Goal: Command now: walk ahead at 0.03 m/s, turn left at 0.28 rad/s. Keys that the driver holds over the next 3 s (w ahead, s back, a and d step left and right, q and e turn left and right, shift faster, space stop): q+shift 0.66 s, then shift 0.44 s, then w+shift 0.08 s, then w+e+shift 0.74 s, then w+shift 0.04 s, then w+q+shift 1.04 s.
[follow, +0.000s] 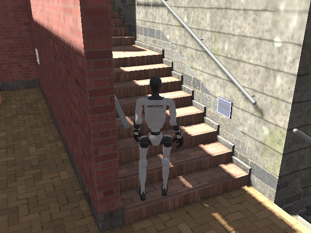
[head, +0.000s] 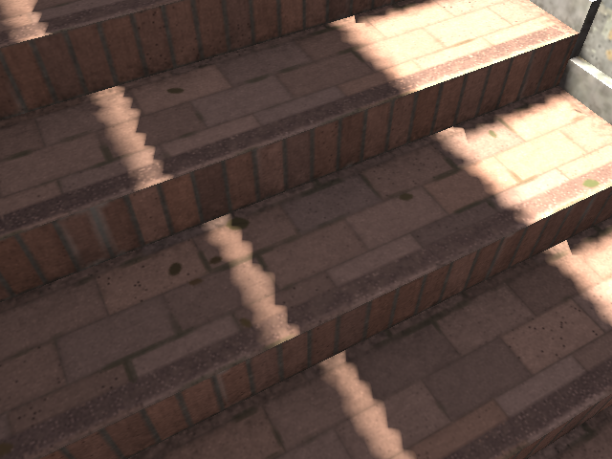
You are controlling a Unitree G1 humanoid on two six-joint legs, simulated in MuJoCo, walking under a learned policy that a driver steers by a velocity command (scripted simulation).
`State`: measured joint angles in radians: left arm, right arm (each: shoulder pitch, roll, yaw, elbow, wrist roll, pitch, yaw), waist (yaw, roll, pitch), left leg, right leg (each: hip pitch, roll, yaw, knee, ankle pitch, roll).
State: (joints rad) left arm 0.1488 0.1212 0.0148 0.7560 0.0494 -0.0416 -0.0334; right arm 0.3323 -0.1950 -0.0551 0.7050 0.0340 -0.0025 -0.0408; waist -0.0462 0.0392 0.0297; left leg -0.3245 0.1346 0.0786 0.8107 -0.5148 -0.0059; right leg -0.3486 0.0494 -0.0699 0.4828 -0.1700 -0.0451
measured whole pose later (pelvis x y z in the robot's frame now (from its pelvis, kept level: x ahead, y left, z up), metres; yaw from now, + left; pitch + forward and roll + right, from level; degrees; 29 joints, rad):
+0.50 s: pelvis -0.03 +0.02 -0.01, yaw +24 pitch +2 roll -2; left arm 0.13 0.23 0.06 0.67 0.04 0.03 0.01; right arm 0.31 -0.20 -0.08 0.65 0.00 0.05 -0.05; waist -0.02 -0.09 0.03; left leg -0.38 -0.05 -0.11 0.74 -0.40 0.03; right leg -0.65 0.00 -0.02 1.34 -0.29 0.05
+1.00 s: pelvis -0.01 -0.07 +0.01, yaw +42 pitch +2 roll +1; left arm 0.20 0.14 0.00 0.63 0.05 0.03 0.07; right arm 0.22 -0.20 -0.09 0.68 -0.03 0.04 -0.05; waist 0.03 0.04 0.02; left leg -0.51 -0.10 -0.17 1.08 -0.41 -0.07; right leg -0.31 0.03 -0.03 0.48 -0.22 -0.06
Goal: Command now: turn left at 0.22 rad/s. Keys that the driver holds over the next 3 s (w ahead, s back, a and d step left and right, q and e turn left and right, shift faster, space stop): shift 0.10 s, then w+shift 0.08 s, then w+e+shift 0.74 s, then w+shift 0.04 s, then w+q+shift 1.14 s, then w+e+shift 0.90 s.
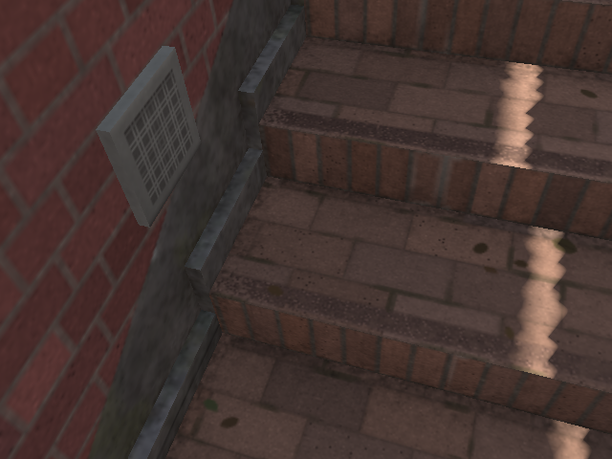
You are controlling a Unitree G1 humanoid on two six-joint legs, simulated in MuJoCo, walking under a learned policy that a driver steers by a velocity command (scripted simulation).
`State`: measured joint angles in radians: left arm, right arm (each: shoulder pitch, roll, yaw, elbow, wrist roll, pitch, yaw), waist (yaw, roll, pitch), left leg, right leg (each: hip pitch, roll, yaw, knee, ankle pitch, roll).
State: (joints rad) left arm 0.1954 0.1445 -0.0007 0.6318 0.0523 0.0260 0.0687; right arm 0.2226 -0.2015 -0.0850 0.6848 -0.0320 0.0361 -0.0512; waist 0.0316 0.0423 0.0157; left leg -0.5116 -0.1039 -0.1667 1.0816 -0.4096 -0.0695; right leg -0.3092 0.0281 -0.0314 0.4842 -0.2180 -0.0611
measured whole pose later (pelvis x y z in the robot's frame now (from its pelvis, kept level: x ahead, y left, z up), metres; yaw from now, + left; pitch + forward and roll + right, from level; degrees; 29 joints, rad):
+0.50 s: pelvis +0.09 -0.06 +0.00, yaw -8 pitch +3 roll +1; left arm 0.19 0.21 0.08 0.66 0.03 0.03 -0.01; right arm 0.45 -0.21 -0.05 0.90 -0.07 -0.14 -0.03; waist -0.02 -0.01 -0.11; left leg -0.03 0.06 0.22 0.37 -0.38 -0.02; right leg -1.08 0.00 0.08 2.09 -0.42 -0.12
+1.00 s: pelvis +0.43 -0.29 +0.14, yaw -33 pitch +5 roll +2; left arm 0.54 0.21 0.04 0.93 0.02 -0.10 -0.02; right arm -0.10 -0.03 0.08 0.43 -0.08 -0.08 -0.02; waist 0.05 -0.02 -0.04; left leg -1.37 0.04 0.02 2.11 -0.45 0.09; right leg -0.14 0.21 0.20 0.51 -0.40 -0.19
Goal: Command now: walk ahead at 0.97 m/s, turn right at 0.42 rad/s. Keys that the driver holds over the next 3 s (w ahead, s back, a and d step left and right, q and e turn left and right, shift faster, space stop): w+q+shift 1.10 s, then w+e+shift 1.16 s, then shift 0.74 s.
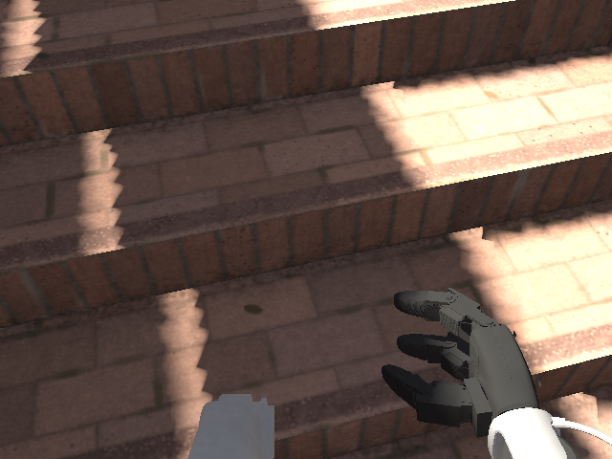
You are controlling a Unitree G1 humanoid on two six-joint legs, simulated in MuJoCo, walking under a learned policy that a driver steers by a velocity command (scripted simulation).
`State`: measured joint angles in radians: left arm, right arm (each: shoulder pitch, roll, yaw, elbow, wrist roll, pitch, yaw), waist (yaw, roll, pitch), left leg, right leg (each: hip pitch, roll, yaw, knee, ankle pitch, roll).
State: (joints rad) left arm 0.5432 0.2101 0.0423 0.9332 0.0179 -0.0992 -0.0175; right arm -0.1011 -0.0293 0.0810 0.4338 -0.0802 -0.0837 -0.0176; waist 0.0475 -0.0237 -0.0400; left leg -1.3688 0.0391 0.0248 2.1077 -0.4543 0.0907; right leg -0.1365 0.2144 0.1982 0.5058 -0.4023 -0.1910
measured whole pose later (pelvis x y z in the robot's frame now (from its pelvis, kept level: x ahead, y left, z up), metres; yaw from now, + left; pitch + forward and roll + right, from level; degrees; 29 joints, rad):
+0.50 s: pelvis +0.46 +0.00 +0.20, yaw +13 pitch +6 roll -2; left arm -0.20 -0.02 -0.14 0.37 0.02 -0.10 0.01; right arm 0.61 -0.16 -0.06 0.97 0.01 -0.13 0.00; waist -0.11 0.04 -0.04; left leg -0.08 -0.07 -0.19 0.48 -0.08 0.15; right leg -0.92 -0.04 -0.06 1.20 -0.43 -0.08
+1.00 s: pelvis +0.88 +0.14 +0.40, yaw +40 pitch +3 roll +2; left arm 0.23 0.17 0.01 0.64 0.08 -0.12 -0.03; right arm 0.27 -0.25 -0.05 0.74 -0.02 0.00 0.00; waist 0.02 0.00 -0.06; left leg -0.59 -0.25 0.05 1.01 -0.47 0.19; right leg -0.66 -0.03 0.11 2.02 -0.20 -0.04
